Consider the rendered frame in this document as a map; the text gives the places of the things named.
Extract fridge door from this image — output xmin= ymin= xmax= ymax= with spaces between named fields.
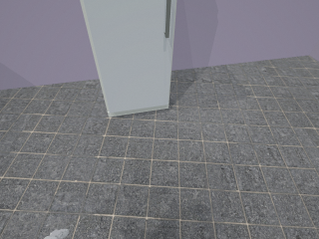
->
xmin=83 ymin=0 xmax=175 ymax=113

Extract left robot hand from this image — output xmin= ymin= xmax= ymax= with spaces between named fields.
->
xmin=44 ymin=228 xmax=69 ymax=239

